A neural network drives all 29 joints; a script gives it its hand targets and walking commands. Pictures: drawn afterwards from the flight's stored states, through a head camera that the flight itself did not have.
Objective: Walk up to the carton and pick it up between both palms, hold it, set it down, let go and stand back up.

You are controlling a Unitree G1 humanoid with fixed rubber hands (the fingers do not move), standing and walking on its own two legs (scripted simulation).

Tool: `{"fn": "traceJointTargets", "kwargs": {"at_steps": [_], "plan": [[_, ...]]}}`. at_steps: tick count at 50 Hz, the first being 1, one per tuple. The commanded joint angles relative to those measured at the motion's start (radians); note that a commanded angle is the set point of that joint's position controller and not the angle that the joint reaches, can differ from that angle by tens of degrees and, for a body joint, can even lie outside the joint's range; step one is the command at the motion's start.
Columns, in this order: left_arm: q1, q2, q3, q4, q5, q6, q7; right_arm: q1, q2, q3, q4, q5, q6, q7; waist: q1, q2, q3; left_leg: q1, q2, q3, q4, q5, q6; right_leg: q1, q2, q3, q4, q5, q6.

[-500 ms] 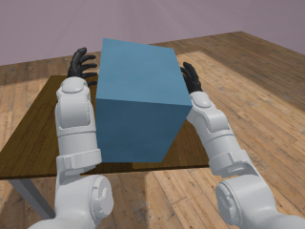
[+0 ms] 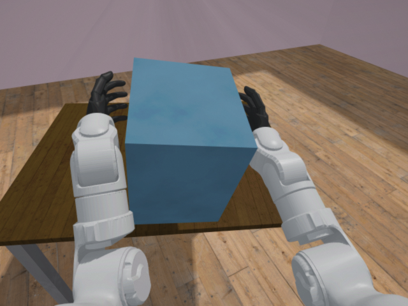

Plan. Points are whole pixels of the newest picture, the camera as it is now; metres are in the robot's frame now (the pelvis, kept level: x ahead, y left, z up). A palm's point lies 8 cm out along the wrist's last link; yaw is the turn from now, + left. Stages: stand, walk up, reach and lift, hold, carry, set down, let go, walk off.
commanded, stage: hold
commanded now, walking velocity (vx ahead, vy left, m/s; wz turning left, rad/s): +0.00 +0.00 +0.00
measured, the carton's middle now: (179, 146) +0.37 +0.02 +0.17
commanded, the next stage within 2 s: none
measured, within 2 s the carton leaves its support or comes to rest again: neither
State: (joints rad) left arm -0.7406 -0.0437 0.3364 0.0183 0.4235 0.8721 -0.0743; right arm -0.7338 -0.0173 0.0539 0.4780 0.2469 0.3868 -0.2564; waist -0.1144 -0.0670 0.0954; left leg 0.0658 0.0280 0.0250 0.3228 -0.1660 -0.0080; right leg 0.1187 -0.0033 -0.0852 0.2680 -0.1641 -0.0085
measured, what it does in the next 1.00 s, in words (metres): stands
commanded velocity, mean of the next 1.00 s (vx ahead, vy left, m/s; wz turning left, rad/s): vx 0.00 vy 0.00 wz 0.00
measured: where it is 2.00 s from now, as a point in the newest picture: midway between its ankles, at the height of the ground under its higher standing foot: outside the picture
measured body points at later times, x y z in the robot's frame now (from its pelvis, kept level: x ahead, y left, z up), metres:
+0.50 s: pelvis -0.01 +0.00 +0.00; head -0.06 +0.02 +0.45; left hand +0.37 +0.15 +0.25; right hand +0.37 -0.13 +0.22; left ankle +0.03 +0.12 -0.75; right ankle +0.01 -0.11 -0.75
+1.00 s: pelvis +0.00 +0.00 +0.00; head -0.06 +0.03 +0.45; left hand +0.37 +0.15 +0.25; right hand +0.37 -0.13 +0.22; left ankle +0.03 +0.12 -0.75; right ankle +0.01 -0.11 -0.75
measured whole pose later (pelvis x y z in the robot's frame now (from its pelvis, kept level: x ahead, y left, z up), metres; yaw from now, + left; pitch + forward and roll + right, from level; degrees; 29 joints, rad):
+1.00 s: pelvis +0.00 +0.00 +0.00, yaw +0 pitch -12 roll -1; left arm -0.77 -0.04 0.35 0.06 0.43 0.86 -0.07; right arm -0.76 0.00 0.02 0.52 0.23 0.38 -0.24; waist -0.11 -0.07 0.09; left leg 0.05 0.02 0.02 0.32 -0.16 -0.01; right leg 0.10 0.00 -0.08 0.27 -0.16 -0.01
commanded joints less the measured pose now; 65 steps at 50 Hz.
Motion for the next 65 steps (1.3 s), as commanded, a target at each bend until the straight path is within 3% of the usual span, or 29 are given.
{"fn": "traceJointTargets", "kwargs": {"at_steps": [1, 4, 8, 18, 19, 23, 42, 45, 55, 57, 65], "plan": [[-0.519, -0.481, -0.411, -0.007, -0.146, -0.035, -0.129, -0.789, 0.497, 0.265, -0.317, 0.054, -0.069, 0.082, -0.006, 0.094, -0.351, 0.083, -0.065, 0.029, -0.015, 0.235, -0.006, 0.007, 0.067, -0.018, -0.015, 0.167, 0.061], [-0.529, -0.479, -0.391, 0.020, -0.140, -0.035, -0.132, -0.787, 0.493, 0.238, -0.275, 0.033, -0.066, 0.093, -0.004, 0.090, -0.330, 0.059, -0.063, 0.034, -0.036, 0.178, 0.000, -0.012, 0.064, -0.021, -0.016, 0.111, 0.057], [-0.554, -0.494, -0.393, 0.039, -0.156, -0.043, -0.125, -0.847, 0.505, 0.243, -0.312, 0.037, -0.079, 0.096, 0.007, 0.085, -0.381, 0.057, -0.062, 0.033, -0.032, 0.186, 0.003, -0.002, 0.066, -0.021, -0.013, 0.117, 0.058], [-0.539, -0.495, -0.381, 0.062, -0.147, -0.049, -0.126, -0.822, 0.505, 0.229, -0.264, 0.031, -0.083, 0.098, -0.003, 0.088, -0.382, 0.058, -0.067, 0.030, -0.028, 0.202, 0.001, 0.017, 0.070, -0.022, -0.014, 0.134, 0.053], [-0.543, -0.488, -0.370, 0.084, -0.142, -0.048, -0.128, -0.821, 0.497, 0.216, -0.237, 0.022, -0.080, 0.099, -0.002, 0.082, -0.346, 0.044, -0.068, 0.031, -0.037, 0.161, 0.008, -0.004, 0.064, -0.018, -0.025, 0.090, 0.056], [-0.560, -0.491, -0.389, 0.054, -0.157, -0.055, -0.128, -0.843, 0.510, 0.232, -0.280, 0.028, -0.088, 0.097, -0.003, 0.087, -0.384, 0.051, -0.072, 0.031, -0.028, 0.176, 0.008, 0.009, 0.062, -0.018, -0.017, 0.126, 0.060], [-0.526, -0.494, -0.402, 0.016, -0.148, -0.046, -0.125, -0.801, 0.504, 0.255, -0.287, 0.049, -0.079, 0.088, -0.003, 0.086, -0.388, 0.087, -0.066, 0.029, -0.014, 0.253, -0.003, 0.025, 0.069, -0.021, -0.011, 0.188, 0.060], [-0.539, -0.495, -0.402, 0.028, -0.151, -0.047, -0.126, -0.823, 0.505, 0.247, -0.298, 0.043, -0.081, 0.093, 0.000, 0.083, -0.372, 0.062, -0.065, 0.029, -0.029, 0.204, 0.004, 0.008, 0.068, -0.018, -0.015, 0.140, 0.056], [-0.537, -0.508, -0.412, 0.019, -0.156, -0.045, -0.128, -0.819, 0.500, 0.237, -0.294, 0.037, -0.080, 0.092, -0.012, 0.086, -0.390, 0.074, -0.065, 0.027, -0.023, 0.213, -0.003, 0.014, 0.069, -0.021, -0.014, 0.152, 0.055], [-0.532, -0.508, -0.408, 0.024, -0.159, -0.046, -0.126, -0.831, 0.511, 0.253, -0.318, 0.044, -0.084, 0.092, -0.001, 0.085, -0.399, 0.073, -0.067, 0.028, -0.016, 0.231, -0.001, 0.022, 0.068, -0.020, -0.012, 0.171, 0.058], [-0.532, -0.498, -0.394, 0.049, -0.143, -0.041, -0.127, -0.822, 0.502, 0.233, -0.277, 0.031, -0.081, 0.096, -0.002, 0.082, -0.352, 0.051, -0.066, 0.031, -0.032, 0.179, 0.005, 0.007, 0.066, -0.018, -0.020, 0.118, 0.053]]}}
